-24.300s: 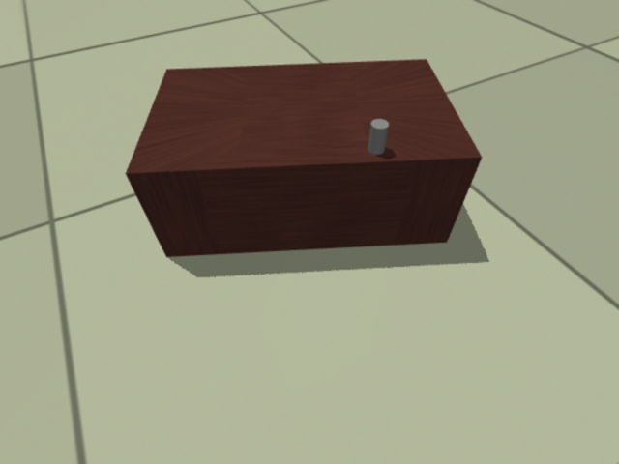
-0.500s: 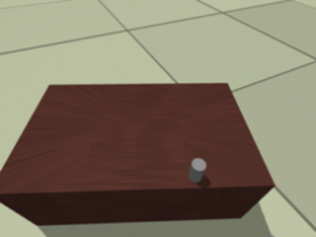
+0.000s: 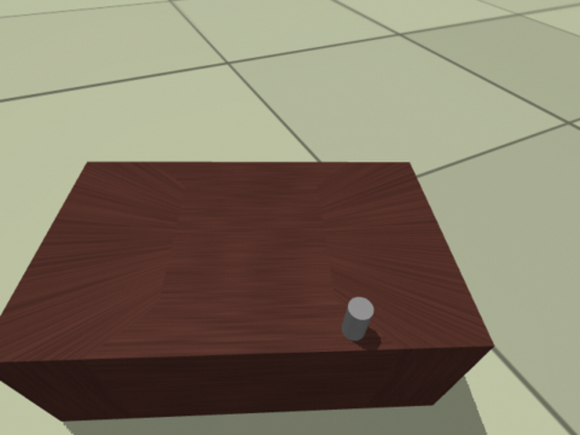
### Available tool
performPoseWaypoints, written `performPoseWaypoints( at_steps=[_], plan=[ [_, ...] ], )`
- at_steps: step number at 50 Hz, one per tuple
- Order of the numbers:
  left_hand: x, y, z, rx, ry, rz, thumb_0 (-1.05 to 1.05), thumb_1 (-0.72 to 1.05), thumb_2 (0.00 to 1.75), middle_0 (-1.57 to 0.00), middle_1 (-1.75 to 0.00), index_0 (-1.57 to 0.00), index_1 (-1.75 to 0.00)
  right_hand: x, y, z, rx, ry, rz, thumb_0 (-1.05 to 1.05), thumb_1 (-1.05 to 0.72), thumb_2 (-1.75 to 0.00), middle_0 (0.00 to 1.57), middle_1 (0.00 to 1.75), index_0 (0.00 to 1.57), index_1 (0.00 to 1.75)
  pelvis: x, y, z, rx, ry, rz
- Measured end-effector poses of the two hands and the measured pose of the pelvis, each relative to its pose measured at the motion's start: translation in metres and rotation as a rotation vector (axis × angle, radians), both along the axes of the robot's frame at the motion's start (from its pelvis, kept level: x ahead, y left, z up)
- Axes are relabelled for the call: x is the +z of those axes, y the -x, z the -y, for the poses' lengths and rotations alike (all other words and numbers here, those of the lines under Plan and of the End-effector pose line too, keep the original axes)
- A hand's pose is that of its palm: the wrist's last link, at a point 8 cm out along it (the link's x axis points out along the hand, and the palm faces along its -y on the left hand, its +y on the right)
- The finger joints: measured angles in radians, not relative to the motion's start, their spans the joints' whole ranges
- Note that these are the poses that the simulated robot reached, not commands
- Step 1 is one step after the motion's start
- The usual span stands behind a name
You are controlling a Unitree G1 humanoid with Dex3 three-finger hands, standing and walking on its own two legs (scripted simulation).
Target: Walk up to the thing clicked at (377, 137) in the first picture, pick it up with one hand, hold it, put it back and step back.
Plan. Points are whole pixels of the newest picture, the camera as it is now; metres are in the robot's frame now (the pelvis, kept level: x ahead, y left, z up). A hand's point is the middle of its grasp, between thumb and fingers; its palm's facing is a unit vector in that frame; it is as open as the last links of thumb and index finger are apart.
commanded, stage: home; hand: right
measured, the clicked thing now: (356, 319) +0.43 -0.16 -0.28
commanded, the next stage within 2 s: stand in 0.80 s
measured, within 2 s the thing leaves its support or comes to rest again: neither
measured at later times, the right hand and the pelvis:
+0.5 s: hand out of the picture +0.06 -0.24 -0.15, palm faces +0.00 +0.93 -0.37, open 17.5 cm; pelvis +0.00 +0.01 +0.00, yaw +0 degrees
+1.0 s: hand out of the picture +0.08 -0.23 -0.15, palm faces +0.00 +0.93 -0.38, open 17.2 cm; pelvis +0.01 +0.02 +0.00, yaw +1 degrees
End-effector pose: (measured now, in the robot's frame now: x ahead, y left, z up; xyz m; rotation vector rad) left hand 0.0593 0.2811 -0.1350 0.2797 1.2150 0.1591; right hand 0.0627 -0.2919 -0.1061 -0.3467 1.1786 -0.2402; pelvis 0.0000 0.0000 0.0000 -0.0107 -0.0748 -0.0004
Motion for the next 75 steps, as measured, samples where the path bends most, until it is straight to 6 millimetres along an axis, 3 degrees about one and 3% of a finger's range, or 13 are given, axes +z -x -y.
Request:
performPoseWaypoints(
  at_steps=[21, 49, 55, 64, 69, 75],
  plan=[
    [0.002, 0.021, -0.019, 0.021, -0.019, -0.064, 0.00, 0.90, 0.90, -0.20, -0.30, -0.20, -0.30, -0.005, 0.014, -0.008, -0.021, -0.016, -0.058, 0.00, 0.55, -0.04, 0.05, 0.05, 0.06, 0.05, 0.002, 0.005, -0.011, 0.005, -0.001, -0.005],
    [0.004, -0.001, -0.031, 0.019, -0.019, -0.049, 0.00, 0.90, 0.90, -0.20, -0.30, -0.20, -0.30, -0.002, -0.010, -0.016, -0.016, -0.009, -0.047, 0.00, 0.53, -0.06, 0.07, 0.07, 0.08, 0.07, 0.003, -0.010, -0.022, 0.011, -0.006, -0.021],
    [0.004, -0.006, -0.032, 0.020, -0.019, -0.046, 0.00, 0.90, 0.90, -0.20, -0.30, -0.20, -0.30, -0.001, -0.017, -0.017, -0.012, -0.010, -0.044, 0.00, 0.31, -0.28, 0.15, 0.19, 0.15, 0.19, 0.003, -0.014, -0.023, 0.013, -0.004, -0.024],
    [0.006, -0.013, -0.033, 0.024, -0.021, -0.034, 0.00, 0.90, 0.90, -0.20, -0.30, -0.20, -0.30, -0.002, -0.025, -0.018, -0.007, -0.012, -0.041, 0.00, -0.29, -0.73, 0.19, 0.28, 0.20, 0.28, 0.003, -0.019, -0.024, 0.018, -0.006, -0.025],
    [0.006, -0.014, -0.033, 0.026, -0.022, -0.030, 0.00, 0.90, 0.90, -0.20, -0.30, -0.20, -0.30, -0.002, -0.028, -0.018, -0.004, -0.013, -0.036, 0.00, -0.62, -0.83, 0.20, 0.29, 0.21, 0.29, 0.003, -0.020, -0.023, 0.022, -0.006, -0.025],
    [0.007, -0.014, -0.033, 0.030, -0.023, -0.026, 0.00, 0.90, 0.90, -0.20, -0.30, -0.20, -0.30, -0.002, -0.031, -0.018, 0.000, -0.015, -0.032, 0.00, -0.82, -0.88, 0.20, 0.30, 0.21, 0.30, 0.003, -0.020, -0.023, 0.026, -0.006, -0.023]
  ],
)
